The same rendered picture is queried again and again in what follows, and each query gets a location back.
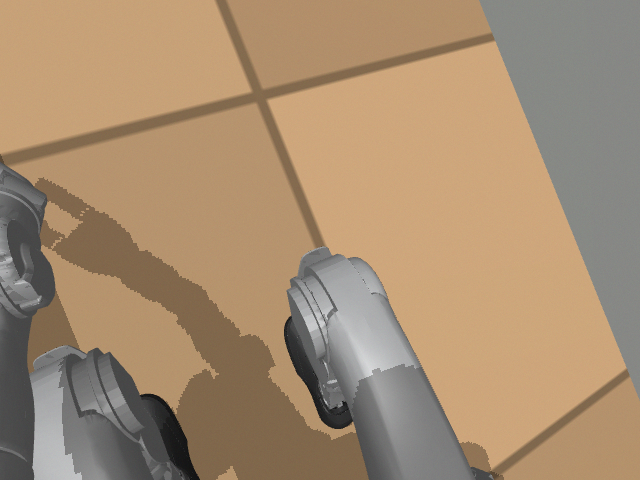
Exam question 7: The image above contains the left robot arm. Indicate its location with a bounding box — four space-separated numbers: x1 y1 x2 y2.
0 162 55 480

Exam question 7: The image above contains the left robot foot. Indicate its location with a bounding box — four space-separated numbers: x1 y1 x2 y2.
140 394 200 480

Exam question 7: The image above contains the right robot foot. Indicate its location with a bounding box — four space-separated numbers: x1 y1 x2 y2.
284 316 353 429

